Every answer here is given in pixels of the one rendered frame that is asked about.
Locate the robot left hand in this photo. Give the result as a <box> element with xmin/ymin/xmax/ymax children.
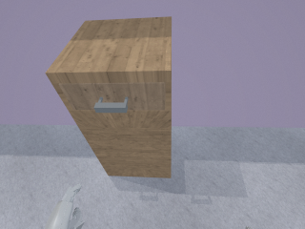
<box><xmin>45</xmin><ymin>183</ymin><xmax>85</xmax><ymax>229</ymax></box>

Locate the handle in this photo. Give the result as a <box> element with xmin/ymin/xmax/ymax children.
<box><xmin>93</xmin><ymin>96</ymin><xmax>129</xmax><ymax>114</ymax></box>

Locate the cabinet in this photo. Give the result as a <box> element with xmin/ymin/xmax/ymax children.
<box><xmin>45</xmin><ymin>16</ymin><xmax>172</xmax><ymax>178</ymax></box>

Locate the drawer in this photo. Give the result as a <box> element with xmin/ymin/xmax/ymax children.
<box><xmin>58</xmin><ymin>82</ymin><xmax>166</xmax><ymax>111</ymax></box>

